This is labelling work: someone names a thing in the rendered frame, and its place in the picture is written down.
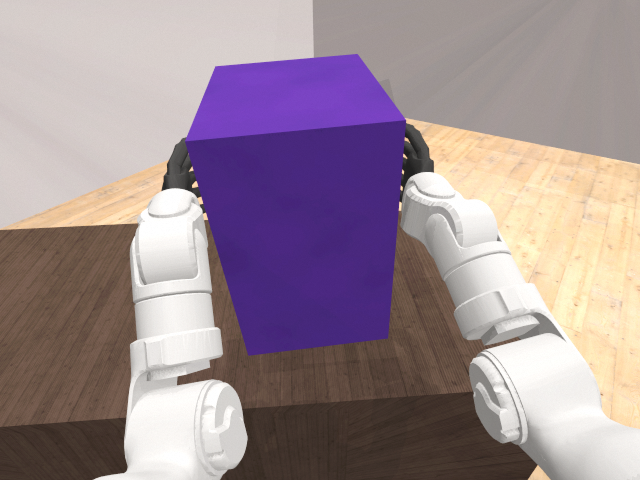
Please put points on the robot left forearm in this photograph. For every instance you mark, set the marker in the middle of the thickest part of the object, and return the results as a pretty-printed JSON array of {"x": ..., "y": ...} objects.
[{"x": 171, "y": 288}]

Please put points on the robot right forearm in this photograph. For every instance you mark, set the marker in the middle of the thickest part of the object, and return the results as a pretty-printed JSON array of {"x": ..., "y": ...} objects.
[{"x": 493, "y": 302}]

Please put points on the robot right upper arm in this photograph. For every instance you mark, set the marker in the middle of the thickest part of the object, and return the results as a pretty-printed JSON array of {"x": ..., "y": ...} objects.
[{"x": 538, "y": 394}]

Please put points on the pedestal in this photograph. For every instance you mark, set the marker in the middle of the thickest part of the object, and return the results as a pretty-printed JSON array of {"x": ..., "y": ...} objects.
[{"x": 400, "y": 408}]

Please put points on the robot right hand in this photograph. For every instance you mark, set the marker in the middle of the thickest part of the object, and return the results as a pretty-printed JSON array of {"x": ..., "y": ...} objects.
[{"x": 417, "y": 153}]

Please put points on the robot left hand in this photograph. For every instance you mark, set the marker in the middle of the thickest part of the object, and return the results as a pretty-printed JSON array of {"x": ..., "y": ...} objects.
[{"x": 178, "y": 175}]

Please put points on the carton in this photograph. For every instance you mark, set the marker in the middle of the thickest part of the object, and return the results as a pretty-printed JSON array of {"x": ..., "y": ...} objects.
[{"x": 299, "y": 166}]

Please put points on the robot left upper arm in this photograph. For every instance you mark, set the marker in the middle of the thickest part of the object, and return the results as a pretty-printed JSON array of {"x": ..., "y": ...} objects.
[{"x": 193, "y": 431}]

